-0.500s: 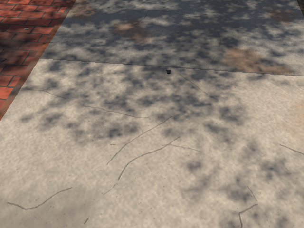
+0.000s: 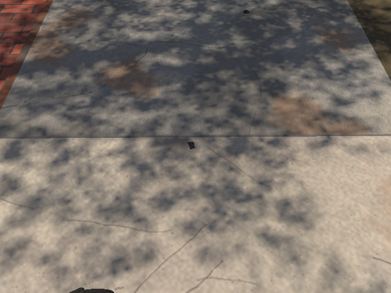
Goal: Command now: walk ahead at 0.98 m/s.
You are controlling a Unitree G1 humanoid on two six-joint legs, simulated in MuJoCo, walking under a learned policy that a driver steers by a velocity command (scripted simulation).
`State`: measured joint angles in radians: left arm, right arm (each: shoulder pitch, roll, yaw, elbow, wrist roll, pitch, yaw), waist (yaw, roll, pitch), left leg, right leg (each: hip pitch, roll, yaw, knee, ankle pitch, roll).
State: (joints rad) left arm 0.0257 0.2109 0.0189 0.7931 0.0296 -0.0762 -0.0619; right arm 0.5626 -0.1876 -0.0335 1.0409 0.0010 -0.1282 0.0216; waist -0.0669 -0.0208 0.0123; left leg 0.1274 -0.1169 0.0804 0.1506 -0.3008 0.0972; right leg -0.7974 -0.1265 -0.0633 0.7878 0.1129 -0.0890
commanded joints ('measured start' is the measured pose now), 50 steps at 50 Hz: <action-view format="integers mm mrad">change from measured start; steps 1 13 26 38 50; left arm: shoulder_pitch -134 307 500 342 327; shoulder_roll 31 65 191 95 194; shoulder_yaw -10 49 44 34 84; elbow -80 125 198 98 -18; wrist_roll -13 11 -30 -92 -25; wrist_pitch -11 -33 -77 -20 5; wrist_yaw -2 40 52 64 -4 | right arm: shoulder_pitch -9 -244 -644 -344 -434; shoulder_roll -137 -94 -125 -80 -261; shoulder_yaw -11 0 29 -1 -39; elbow -53 -189 -361 -167 -230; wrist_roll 7 -25 -29 1 16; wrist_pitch -27 14 36 -24 61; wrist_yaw -14 -8 31 22 -114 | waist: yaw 29 71 91 102 187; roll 35 83 -37 77 121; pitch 170 -5 100 -77 -147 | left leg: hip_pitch -200 -782 -620 -212 -273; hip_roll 255 205 125 346 279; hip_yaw -69 -180 68 -215 87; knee -172 1208 396 128 549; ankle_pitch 685 64 452 876 1011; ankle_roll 52 41 32 120 -59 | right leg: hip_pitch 216 734 860 255 563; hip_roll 69 -92 -21 45 205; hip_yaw -77 431 40 178 -41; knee -187 -592 -719 487 -197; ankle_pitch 102 -463 574 -438 -72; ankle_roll -26 -148 -62 16 -14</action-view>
